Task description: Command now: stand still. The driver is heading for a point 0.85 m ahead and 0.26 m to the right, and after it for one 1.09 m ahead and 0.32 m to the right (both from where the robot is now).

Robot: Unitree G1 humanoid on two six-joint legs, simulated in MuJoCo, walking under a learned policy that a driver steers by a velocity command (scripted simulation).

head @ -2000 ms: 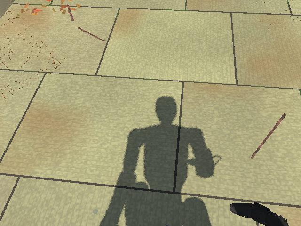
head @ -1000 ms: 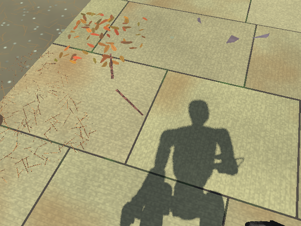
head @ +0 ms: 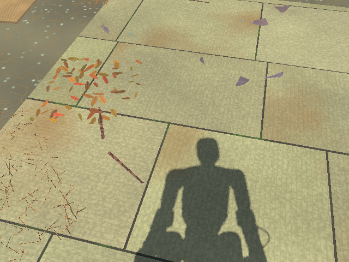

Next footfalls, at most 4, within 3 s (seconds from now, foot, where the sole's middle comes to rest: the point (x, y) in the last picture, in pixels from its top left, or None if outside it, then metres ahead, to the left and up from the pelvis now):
0.80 right None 0.43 -0.05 -0.78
1.34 left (159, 212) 0.75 0.10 -0.78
1.86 right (230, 182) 0.90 -0.22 -0.78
2.46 left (204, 156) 1.05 -0.11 -0.78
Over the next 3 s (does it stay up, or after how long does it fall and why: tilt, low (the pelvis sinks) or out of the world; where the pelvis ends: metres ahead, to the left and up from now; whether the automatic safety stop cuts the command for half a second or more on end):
stays up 0.96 -0.14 0.00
